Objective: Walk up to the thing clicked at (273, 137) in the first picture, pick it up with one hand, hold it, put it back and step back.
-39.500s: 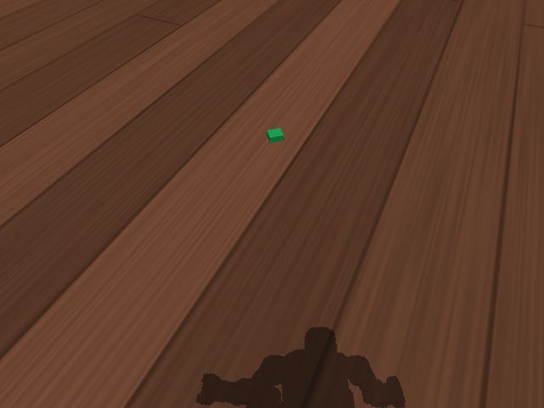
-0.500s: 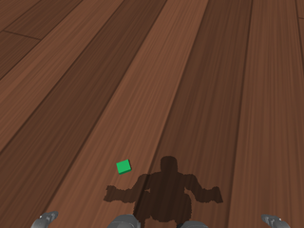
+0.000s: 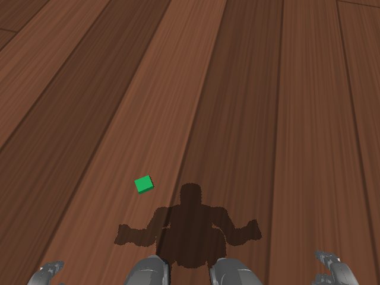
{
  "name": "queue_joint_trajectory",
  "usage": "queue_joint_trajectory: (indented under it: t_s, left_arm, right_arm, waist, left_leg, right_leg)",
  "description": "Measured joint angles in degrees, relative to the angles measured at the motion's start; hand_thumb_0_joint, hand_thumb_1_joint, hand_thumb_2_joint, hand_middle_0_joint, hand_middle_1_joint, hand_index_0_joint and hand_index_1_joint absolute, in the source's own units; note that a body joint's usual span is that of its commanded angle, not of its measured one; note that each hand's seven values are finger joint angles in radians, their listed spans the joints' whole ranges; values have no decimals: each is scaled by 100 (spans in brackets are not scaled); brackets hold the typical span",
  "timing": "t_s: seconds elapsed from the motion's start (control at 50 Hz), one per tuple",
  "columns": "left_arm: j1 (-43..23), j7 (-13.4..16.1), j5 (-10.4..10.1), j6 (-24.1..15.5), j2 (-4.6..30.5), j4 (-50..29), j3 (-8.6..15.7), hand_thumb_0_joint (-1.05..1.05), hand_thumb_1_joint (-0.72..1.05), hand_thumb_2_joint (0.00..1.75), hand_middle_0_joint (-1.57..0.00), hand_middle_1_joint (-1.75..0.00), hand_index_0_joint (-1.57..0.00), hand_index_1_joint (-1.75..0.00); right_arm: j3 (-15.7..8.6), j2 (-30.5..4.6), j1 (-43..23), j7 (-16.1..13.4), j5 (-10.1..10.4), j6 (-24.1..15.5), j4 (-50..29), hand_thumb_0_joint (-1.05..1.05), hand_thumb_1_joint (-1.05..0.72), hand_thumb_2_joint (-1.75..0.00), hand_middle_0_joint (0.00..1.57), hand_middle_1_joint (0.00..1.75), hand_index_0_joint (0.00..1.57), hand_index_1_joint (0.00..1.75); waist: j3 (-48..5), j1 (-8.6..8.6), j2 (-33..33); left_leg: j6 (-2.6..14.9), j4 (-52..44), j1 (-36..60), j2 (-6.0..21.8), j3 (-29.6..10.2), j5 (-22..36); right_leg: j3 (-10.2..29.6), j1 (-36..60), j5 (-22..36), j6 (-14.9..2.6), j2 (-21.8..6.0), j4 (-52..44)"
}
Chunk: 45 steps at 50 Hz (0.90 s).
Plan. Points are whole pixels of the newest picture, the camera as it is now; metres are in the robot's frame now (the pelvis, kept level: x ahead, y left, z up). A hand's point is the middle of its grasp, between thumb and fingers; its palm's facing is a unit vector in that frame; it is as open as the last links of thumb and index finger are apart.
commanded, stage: step back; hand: left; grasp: from above
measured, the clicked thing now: (144, 184) +0.56 +0.22 -0.74
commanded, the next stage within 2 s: none
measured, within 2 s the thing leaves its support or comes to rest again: neither
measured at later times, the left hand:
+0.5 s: hand out of the picture -0.02 +0.25 -0.14, palm faces +0.05 -0.93 -0.38, open 7.4 cm
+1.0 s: hand out of the picture -0.24 +0.19 -0.13, palm faces +0.03 -0.90 -0.43, open 7.4 cm
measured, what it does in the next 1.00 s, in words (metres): walks backwards: right foot, then left foot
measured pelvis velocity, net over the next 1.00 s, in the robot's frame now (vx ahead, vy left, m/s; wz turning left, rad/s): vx -0.31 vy -0.08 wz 0.04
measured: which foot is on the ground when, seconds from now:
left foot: down 0.00-0.10, up 0.12-0.40, down 0.42-0.82, up 0.84-1.00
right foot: up 0.00-0.06, down 0.08-0.44, up 0.46-0.78, down 0.80-1.00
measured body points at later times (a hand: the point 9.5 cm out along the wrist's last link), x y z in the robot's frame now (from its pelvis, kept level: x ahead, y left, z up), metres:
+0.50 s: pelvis -0.14 -0.02 +0.00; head -0.09 +0.00 +0.44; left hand -0.02 +0.30 -0.12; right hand -0.05 -0.33 -0.12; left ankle -0.15 +0.09 -0.73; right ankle -0.08 -0.14 -0.70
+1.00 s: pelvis -0.31 -0.08 +0.00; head -0.26 -0.10 +0.44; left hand -0.25 +0.24 -0.10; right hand -0.19 -0.40 -0.13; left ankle -0.31 +0.06 -0.66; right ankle -0.28 -0.20 -0.73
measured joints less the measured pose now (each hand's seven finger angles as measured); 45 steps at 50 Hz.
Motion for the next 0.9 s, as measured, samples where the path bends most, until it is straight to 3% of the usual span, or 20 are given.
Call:
queue_joint_trajectory:
  t_s: [0.08,0.1,0.12,0.16,0.2,0.26,0.36,0.42,0.44,0.46,0.5,0.52,0.56,0.62,0.7,0.78,0.82,0.86,0.9]
  left_arm:
    - [156,-78,35,-98,-20,-11,41,0,90,89,-20,-30,-20,-30]
    - [182,-79,70,-125,-88,15,58,0,90,89,-20,-30,-20,-30]
    - [225,-99,84,-128,-141,13,52,0,90,89,-20,-30,-20,-30]
    - [332,-129,107,-120,-183,-42,12,0,90,89,-20,-30,-21,-30]
    - [383,-102,93,-105,-263,-64,-22,0,90,89,-20,-30,-21,-30]
    - [338,-66,110,-73,-296,-159,-30,1,90,89,-20,-30,-21,-30]
    - [68,2,120,-127,-224,-499,-49,1,90,89,-20,-30,-21,-30]
    - [-109,-10,59,-101,-121,-650,-89,0,90,89,-20,-30,-21,-30]
    - [-183,-14,39,-77,-66,-648,-83,0,90,89,-20,-30,-21,-30]
    - [-219,-6,17,-46,-48,-621,-72,0,90,89,-20,-30,-21,-30]
    - [-227,23,23,21,-62,-515,-53,0,90,89,-20,-30,-21,-30]
    - [-221,31,1,50,-51,-467,-41,0,90,89,-20,-30,-21,-30]
    - [-174,38,-45,52,-26,-413,-15,0,90,89,-20,-30,-21,-30]
    - [-41,25,-32,10,5,-388,35,0,90,89,-20,-30,-21,-30]
    - [124,3,2,4,43,-319,66,0,90,89,-20,-30,-20,-30]
    - [234,-50,14,-62,66,-185,60,0,90,89,-20,-30,-20,-30]
    - [262,-60,60,-127,-28,-81,61,0,90,89,-20,-30,-20,-30]
    - [344,-112,100,-128,-123,-67,5,0,90,89,-20,-30,-20,-30]
    - [456,-109,103,-128,-191,-76,-55,0,90,89,-20,-30,-21,-30]
  right_arm:
    - [12,-125,-56,43,12,84,-44,1,-90,-90,20,30,20,30]
    - [-2,-191,-87,42,33,113,-13,1,-90,-90,20,30,20,30]
    - [-26,-224,-90,27,58,145,34,1,-90,-90,20,30,20,30]
    - [-59,-232,-35,-5,83,209,136,1,-91,-90,20,30,20,30]
    - [-70,-296,60,-13,135,212,193,1,-91,-90,20,30,20,30]
    - [-44,-362,265,-30,185,151,202,1,-91,-90,20,30,20,30]
    - [-18,-367,519,-31,141,166,236,1,-91,-90,20,30,20,30]
    - [-38,-326,565,-5,86,90,259,1,-91,-90,20,30,20,30]
    - [-55,-248,521,-3,48,70,296,1,-91,-90,20,30,20,30]
    - [-44,-199,492,27,19,71,300,1,-91,-90,20,30,20,30]
    - [-7,-154,465,82,-24,48,259,1,-91,-90,20,30,20,30]
    - [16,-119,457,75,-30,28,243,1,-91,-90,20,30,20,30]
    - [52,-64,434,47,-34,15,208,1,-91,-90,20,30,20,30]
    - [47,-40,322,14,-32,15,108,1,-90,-90,20,30,20,30]
    - [17,-78,96,-16,-32,-9,-124,1,-90,-90,20,30,20,30]
    - [10,-196,-94,12,-28,34,-314,1,-90,-90,20,30,20,30]
    - [-19,-322,-188,24,15,108,-308,1,-90,-90,20,30,20,30]
    - [-87,-350,-176,-36,57,199,-203,1,-90,-90,20,30,20,30]
    - [-97,-367,-87,-64,99,251,-100,1,-91,-90,20,30,20,30]
  waist:
    - [-157,55,125]
    - [-159,34,288]
    - [-176,-5,380]
    - [-259,85,299]
    - [-321,135,300]
    - [-387,120,297]
    - [-324,82,220]
    - [-248,10,116]
    - [-158,32,-52]
    - [-110,66,-128]
    - [-116,-19,-55]
    - [-136,-52,-43]
    - [-199,-36,-56]
    - [-238,33,-64]
    - [-188,109,2]
    - [-193,165,101]
    - [-175,153,352]
    - [-216,143,417]
    - [-302,242,323]
  left_leg:
    - [-149,318,-355,135,55,47]
    - [-189,432,-437,234,-36,47]
    - [-227,607,-524,170,-228,-329]
    - [-291,1542,-744,-271,-614,-1256]
    - [-312,2455,-855,-643,-944,-1386]
    - [-355,2986,-722,-823,-1048,-1408]
    - [-359,1763,97,-547,-790,-1654]
    - [-247,272,694,-367,-584,-976]
    - [-184,183,727,-463,-510,-864]
    - [-144,228,687,-481,-454,-837]
    - [-103,280,559,-357,-530,-756]
    - [-109,213,529,-304,-565,-666]
    - [-131,37,471,-215,-567,-467]
    - [-149,-97,337,-103,-510,-242]
    - [-184,-21,50,78,-417,-54]
    - [-351,282,-380,239,-362,61]
    - [-393,547,-628,386,-500,62]
    - [-342,1181,-873,41,-884,-940]
    - [-333,2231,-1060,-440,-1108,-1405]
  right_leg:
    - [-312,561,631,-180,-174,-1503]
    - [-398,600,707,-180,-79,-1612]
    - [-475,578,736,-186,-49,-1580]
    - [-414,477,796,-236,-168,-1509]
    - [-385,469,981,-224,-254,-1680]
    - [-449,374,1228,-218,-333,-1891]
    - [-679,58,1436,-191,-438,-1836]
    - [-812,-253,1424,-123,-536,-1497]
    - [-741,-324,1427,-117,-634,-1378]
    - [-605,-403,1120,-142,-575,-1219]
    - [-268,-631,186,-172,-155,-324]
    - [-93,-735,-4,-201,48,212]
    - [123,-864,-52,-227,308,1049]
    - [204,-765,-8,-119,372,1537]
    - [71,-280,-91,11,136,851]
    - [-229,437,406,-74,-189,-986]
    - [-399,633,489,-87,-88,-1533]
    - [-467,457,556,-143,-125,-1340]
    - [-366,334,699,-177,-275,-1336]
